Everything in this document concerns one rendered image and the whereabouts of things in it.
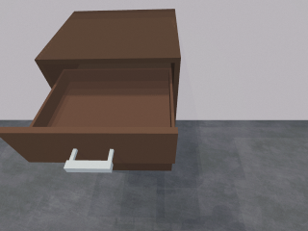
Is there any drawer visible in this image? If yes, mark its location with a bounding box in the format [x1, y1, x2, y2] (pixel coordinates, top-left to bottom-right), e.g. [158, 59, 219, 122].
[0, 67, 178, 164]

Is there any handle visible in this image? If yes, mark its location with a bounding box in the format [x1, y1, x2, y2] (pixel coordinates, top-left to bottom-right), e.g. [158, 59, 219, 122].
[64, 148, 115, 173]

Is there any cabinet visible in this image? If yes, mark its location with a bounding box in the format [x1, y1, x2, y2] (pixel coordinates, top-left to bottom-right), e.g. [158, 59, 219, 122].
[35, 9, 181, 171]

